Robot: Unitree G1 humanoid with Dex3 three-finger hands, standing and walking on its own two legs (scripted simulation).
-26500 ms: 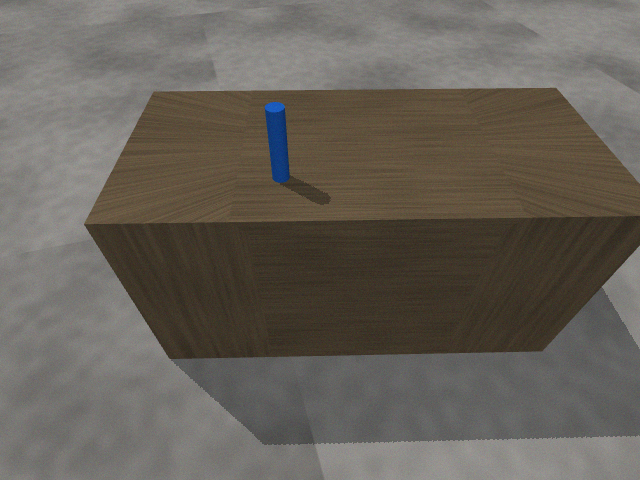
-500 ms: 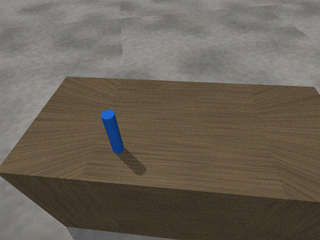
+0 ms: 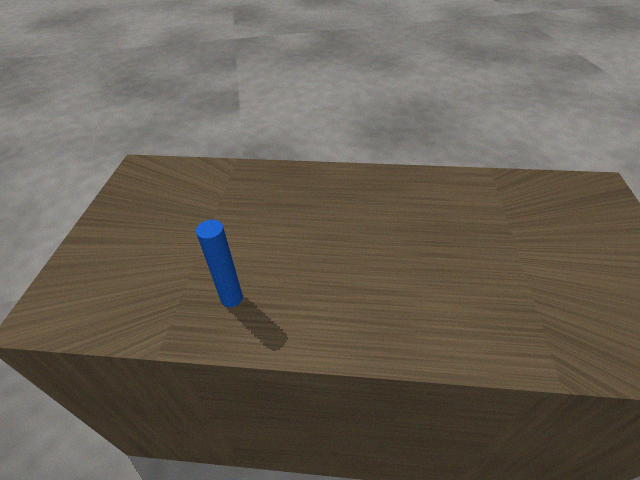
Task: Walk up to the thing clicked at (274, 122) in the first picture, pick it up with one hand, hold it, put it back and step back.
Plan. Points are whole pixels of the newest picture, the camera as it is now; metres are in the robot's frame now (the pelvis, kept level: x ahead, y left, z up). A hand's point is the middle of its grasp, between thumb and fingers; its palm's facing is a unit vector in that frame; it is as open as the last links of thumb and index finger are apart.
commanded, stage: stand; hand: left
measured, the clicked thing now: (221, 266) +0.47 +0.20 -0.04
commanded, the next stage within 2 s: none
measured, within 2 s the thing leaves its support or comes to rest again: neither
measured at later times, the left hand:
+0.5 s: hand out of the picture +0.08 +0.25 -0.15, palm faces -0.01 -0.94 -0.35, open 7.5 cm
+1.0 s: hand out of the picture +0.09 +0.25 -0.15, palm faces -0.02 -0.94 -0.35, open 7.4 cm
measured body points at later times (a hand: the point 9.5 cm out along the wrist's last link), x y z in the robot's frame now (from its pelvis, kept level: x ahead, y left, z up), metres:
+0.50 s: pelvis +0.00 +0.00 +0.00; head +0.00 -0.01 +0.45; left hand +0.08 +0.30 -0.12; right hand +0.06 -0.30 -0.14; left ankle -0.03 +0.15 -0.75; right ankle +0.04 -0.11 -0.75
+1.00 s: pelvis +0.01 +0.00 +0.00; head +0.01 -0.01 +0.45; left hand +0.09 +0.30 -0.13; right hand +0.07 -0.30 -0.14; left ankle -0.03 +0.15 -0.75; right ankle +0.04 -0.11 -0.75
